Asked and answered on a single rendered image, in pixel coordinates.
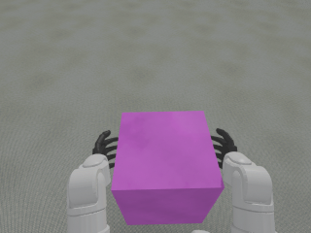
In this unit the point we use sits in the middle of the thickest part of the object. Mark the robot right hand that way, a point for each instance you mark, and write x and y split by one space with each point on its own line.
227 145

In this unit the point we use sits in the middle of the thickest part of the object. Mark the right robot forearm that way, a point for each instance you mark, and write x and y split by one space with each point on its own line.
251 195

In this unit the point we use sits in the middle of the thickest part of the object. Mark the carton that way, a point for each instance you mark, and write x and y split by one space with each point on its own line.
166 169

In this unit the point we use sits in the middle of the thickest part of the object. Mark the left robot forearm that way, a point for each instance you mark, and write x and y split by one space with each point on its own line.
86 199

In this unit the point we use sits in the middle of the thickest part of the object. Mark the robot left hand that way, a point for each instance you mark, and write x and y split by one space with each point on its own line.
100 146

